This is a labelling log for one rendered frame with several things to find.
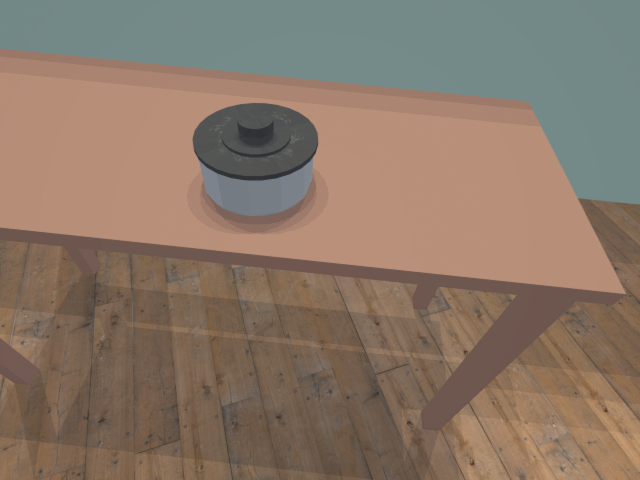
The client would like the lid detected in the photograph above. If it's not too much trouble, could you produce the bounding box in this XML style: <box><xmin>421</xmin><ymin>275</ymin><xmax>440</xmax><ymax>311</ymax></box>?
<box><xmin>192</xmin><ymin>103</ymin><xmax>318</xmax><ymax>181</ymax></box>

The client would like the pot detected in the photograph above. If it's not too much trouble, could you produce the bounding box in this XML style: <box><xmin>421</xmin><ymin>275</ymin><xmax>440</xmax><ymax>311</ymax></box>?
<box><xmin>199</xmin><ymin>158</ymin><xmax>313</xmax><ymax>216</ymax></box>

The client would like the table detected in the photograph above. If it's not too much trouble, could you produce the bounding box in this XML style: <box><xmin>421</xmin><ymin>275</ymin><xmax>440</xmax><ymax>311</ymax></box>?
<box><xmin>0</xmin><ymin>48</ymin><xmax>626</xmax><ymax>431</ymax></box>

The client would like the knob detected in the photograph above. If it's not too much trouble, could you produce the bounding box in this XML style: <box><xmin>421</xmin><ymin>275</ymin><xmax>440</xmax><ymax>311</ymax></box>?
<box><xmin>237</xmin><ymin>109</ymin><xmax>274</xmax><ymax>139</ymax></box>

